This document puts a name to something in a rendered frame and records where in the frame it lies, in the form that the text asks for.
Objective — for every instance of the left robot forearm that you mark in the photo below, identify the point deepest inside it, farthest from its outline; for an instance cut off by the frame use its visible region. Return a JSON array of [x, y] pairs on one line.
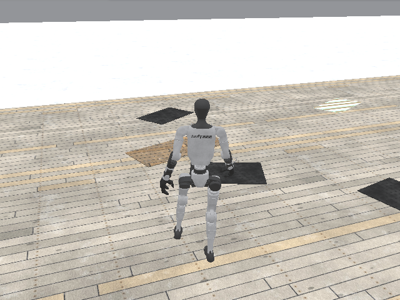
[[169, 168]]

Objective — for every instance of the robot right hand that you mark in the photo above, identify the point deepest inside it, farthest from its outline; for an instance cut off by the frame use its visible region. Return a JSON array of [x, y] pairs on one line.
[[231, 172]]

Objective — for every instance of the right robot forearm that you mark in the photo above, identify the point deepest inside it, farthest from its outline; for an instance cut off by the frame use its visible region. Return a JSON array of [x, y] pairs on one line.
[[229, 162]]

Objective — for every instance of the robot left upper arm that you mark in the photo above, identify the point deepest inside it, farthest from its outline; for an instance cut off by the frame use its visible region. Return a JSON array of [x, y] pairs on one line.
[[178, 142]]

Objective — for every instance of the robot right upper arm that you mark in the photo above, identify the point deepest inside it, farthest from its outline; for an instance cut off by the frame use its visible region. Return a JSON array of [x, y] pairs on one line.
[[223, 141]]

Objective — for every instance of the robot left hand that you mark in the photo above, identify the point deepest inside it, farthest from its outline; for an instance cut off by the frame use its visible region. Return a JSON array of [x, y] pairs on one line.
[[163, 185]]

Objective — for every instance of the robot right shin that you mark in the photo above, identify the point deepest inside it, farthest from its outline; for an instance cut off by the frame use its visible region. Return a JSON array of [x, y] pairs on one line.
[[211, 232]]

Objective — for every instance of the robot head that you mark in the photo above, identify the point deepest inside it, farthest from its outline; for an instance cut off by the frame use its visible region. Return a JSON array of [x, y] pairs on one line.
[[201, 108]]

